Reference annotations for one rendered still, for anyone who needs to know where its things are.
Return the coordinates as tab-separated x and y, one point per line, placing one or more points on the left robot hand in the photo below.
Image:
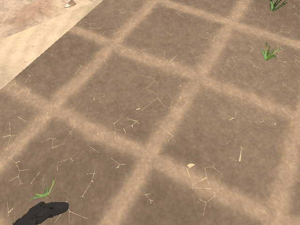
41	211

